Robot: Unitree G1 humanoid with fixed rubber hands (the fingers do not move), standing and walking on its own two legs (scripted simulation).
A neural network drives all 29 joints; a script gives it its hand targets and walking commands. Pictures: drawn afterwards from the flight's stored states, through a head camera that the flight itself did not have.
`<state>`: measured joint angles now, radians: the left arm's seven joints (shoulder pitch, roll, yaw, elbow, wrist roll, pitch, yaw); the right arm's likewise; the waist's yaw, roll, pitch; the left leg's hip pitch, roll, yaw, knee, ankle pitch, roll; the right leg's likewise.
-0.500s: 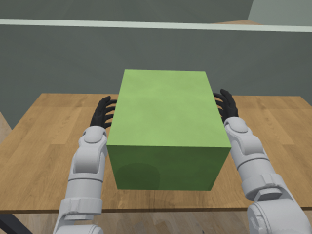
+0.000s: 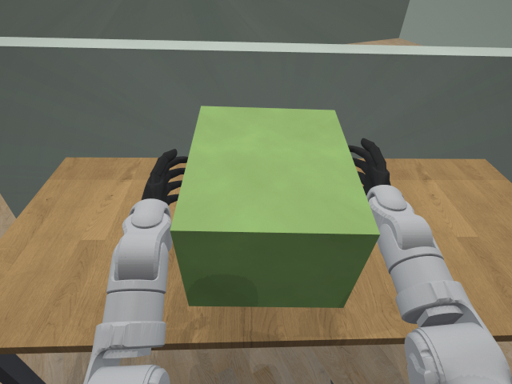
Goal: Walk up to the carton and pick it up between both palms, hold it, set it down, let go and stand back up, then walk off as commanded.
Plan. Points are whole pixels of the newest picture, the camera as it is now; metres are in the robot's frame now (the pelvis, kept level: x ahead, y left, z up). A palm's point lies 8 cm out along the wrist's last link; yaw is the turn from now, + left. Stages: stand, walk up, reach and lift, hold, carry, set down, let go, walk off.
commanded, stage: reach and lift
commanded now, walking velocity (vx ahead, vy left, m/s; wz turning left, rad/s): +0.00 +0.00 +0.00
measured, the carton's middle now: (267, 200) +0.39 +0.01 +0.14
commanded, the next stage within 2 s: hold in 0.08 s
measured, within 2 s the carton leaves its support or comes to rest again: neither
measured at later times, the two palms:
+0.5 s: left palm (158, 200) +0.34 +0.17 +0.18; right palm (380, 190) +0.37 -0.16 +0.18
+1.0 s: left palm (158, 198) +0.34 +0.17 +0.18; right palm (382, 188) +0.37 -0.16 +0.19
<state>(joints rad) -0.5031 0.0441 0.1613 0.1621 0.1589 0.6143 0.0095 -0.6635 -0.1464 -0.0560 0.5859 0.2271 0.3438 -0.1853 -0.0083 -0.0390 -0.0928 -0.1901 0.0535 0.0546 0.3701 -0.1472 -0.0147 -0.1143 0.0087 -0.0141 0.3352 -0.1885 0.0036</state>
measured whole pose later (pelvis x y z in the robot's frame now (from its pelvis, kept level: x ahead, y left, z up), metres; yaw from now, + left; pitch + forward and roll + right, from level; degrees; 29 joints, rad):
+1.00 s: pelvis -0.01 +0.00 +0.00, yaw +0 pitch -2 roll -1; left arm -0.51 0.04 0.17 0.11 0.17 0.68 0.00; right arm -0.66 -0.15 -0.06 0.54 0.23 0.39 -0.19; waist -0.02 -0.04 -0.09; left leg -0.18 0.05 0.05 0.36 -0.13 -0.01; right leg -0.11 0.01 -0.01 0.34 -0.18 0.00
